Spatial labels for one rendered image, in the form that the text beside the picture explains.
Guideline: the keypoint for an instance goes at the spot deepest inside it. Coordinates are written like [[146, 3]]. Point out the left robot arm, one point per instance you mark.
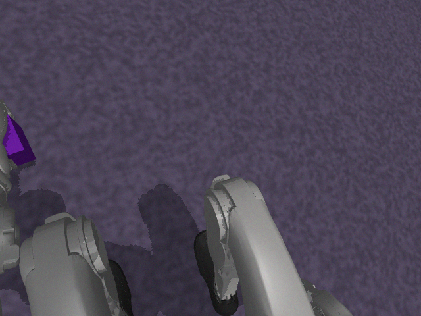
[[9, 231]]

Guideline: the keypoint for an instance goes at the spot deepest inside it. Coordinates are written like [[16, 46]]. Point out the right robot foot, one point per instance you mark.
[[206, 269]]

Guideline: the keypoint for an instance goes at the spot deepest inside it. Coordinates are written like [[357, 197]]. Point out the left robot foot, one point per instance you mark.
[[122, 287]]

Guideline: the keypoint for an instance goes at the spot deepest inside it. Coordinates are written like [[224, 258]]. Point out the cube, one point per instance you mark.
[[16, 144]]

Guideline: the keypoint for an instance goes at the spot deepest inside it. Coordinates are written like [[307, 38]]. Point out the left robot hand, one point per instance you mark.
[[4, 111]]

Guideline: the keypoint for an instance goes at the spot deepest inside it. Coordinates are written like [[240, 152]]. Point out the right robot hand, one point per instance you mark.
[[323, 303]]

